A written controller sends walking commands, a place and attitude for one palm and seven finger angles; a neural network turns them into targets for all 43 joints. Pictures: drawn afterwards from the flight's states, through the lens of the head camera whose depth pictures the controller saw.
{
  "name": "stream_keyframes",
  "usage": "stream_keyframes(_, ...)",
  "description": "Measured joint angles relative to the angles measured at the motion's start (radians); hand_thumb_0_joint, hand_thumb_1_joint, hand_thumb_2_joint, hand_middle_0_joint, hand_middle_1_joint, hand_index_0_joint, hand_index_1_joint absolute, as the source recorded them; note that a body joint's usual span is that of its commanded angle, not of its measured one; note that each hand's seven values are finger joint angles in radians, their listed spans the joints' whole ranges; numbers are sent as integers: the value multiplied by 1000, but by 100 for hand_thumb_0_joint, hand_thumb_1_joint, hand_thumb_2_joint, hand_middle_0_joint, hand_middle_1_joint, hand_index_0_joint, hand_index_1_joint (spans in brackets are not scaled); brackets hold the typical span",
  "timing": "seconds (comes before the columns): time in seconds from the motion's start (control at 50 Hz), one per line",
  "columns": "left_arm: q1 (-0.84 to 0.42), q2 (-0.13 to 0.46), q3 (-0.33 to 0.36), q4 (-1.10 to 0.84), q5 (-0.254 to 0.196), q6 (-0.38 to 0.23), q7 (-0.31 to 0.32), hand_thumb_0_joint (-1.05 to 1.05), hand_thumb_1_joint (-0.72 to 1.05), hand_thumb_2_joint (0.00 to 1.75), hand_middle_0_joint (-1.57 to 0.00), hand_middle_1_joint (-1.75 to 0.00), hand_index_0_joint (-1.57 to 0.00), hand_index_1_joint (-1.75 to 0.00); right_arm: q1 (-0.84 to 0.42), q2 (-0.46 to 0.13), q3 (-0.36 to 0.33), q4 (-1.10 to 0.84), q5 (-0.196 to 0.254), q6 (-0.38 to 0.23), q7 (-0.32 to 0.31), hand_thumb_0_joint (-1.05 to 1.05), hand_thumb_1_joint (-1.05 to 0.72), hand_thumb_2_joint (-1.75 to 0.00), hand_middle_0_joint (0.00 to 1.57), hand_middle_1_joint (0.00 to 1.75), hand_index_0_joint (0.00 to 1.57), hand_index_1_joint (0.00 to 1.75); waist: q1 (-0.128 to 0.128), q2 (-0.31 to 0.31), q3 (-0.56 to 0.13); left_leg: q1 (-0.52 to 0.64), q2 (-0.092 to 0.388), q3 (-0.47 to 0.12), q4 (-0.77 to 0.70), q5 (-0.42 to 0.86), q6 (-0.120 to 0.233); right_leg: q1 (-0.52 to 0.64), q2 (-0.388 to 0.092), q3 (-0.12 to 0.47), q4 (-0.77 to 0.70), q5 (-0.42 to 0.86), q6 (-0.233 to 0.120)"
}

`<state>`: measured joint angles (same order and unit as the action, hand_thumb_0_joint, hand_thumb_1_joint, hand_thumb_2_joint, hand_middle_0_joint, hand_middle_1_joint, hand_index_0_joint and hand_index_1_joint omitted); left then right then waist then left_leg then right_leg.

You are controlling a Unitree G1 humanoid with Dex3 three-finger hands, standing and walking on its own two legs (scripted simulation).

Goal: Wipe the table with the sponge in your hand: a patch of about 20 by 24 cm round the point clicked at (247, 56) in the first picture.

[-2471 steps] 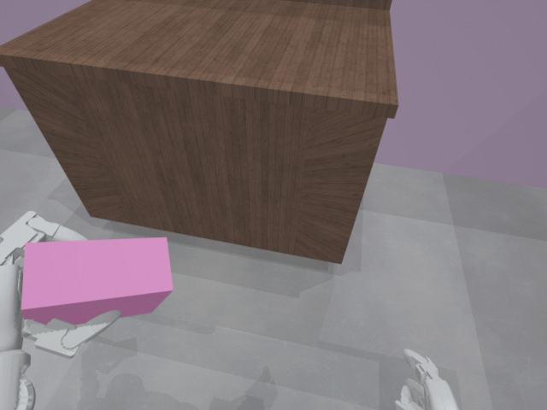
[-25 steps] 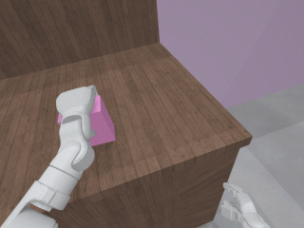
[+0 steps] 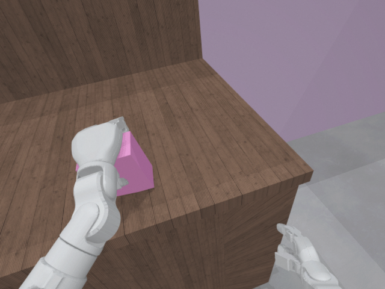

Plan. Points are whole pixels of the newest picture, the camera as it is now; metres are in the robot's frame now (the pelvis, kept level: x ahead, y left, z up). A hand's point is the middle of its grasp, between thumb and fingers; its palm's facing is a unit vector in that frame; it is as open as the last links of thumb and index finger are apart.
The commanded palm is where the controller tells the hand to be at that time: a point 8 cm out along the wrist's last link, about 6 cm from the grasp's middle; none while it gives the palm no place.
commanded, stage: slide across to the third lane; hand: left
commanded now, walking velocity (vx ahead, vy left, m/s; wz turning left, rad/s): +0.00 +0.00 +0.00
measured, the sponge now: (123, 173) +0.32 +0.20 +0.11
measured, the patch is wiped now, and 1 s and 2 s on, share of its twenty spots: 0.85 0.90 1.00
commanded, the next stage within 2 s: wipe forward along the third lane in 0.72 s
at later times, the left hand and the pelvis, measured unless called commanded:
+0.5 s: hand (138, 155) +0.32 +0.15 +0.17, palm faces +0.18 -0.10 -0.98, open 10.5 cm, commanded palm +0.28 +0.14 +0.22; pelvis -0.02 -0.02 +0.00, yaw +1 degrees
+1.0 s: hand (162, 147) +0.34 +0.11 +0.17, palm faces +0.16 -0.17 -0.97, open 10.5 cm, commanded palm +0.31 +0.13 +0.22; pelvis -0.02 -0.04 +0.00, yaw -1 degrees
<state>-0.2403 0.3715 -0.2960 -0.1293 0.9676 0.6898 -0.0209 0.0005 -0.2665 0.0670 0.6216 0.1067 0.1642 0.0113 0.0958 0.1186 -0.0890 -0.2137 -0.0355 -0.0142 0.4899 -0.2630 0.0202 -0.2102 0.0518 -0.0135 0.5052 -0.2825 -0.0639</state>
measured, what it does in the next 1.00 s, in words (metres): stands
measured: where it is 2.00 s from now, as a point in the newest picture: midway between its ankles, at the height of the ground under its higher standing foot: outside the picture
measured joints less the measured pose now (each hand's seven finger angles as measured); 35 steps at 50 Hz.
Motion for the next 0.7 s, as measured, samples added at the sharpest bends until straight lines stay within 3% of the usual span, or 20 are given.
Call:
stream_keyframes(0.2, 39, 0, 1, -38, -22, -5, 18, -1, -52, 103, -62, -139, -66, -136, 14, -3, -7, 10, 0, -9, -6, 2, -90, -90, 20, 30, 20, 30, -2, 5, 4, 5, 12, 0, 6, 2, -13, 1, 11, -1, 11, 2, -13)
stream_keyframes(0.46, -140, -16, -86, 132, -45, -12, -11, -2, -54, 103, -65, -135, -70, -132, 4, 0, -9, 46, 2, -81, -25, 2, -90, -90, 20, 30, 20, 30, 1, 6, 21, 8, 13, -22, -9, 28, -26, 3, 12, -23, 10, 13, -29)
stream_keyframes(0.7, -204, -57, -100, 178, -92, -17, -16, -2, -55, 103, -67, -133, -72, -129, -12, 17, -2, 55, -8, -66, -16, 2, -90, -90, 20, 30, 20, 30, -13, 3, 19, 30, 26, -9, -36, 37, -33, 15, 26, -10, -6, 23, -41)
